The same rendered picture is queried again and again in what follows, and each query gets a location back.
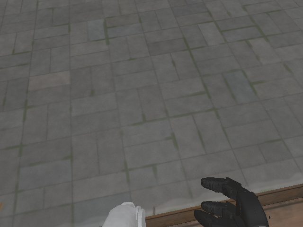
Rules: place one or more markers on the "robot right hand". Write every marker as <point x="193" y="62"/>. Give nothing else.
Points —
<point x="247" y="212"/>

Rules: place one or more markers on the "left robot shin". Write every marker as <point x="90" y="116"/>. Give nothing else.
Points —
<point x="124" y="203"/>

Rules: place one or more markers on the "left robot thigh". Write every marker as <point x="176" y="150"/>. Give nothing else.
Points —
<point x="126" y="215"/>

